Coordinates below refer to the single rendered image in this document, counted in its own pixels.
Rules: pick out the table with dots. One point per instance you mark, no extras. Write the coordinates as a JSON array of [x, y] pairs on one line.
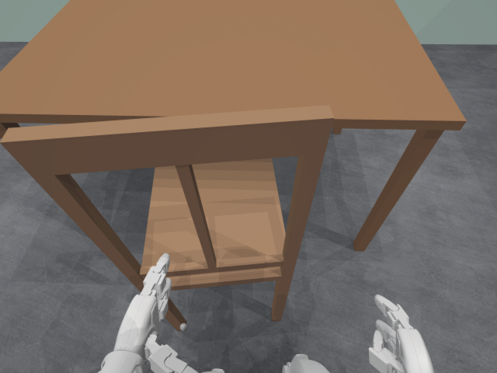
[[101, 60]]

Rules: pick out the robot right hand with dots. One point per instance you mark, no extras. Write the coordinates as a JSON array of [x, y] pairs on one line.
[[407, 351]]

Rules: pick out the left robot forearm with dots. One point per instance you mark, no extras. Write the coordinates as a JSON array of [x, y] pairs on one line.
[[123, 361]]

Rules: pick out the robot right shin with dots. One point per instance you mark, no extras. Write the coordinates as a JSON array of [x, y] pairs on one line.
[[300, 356]]

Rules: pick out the chair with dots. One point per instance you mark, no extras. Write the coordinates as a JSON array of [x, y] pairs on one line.
[[215, 207]]

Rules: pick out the robot left hand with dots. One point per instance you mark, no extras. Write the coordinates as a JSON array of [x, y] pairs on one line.
[[142, 319]]

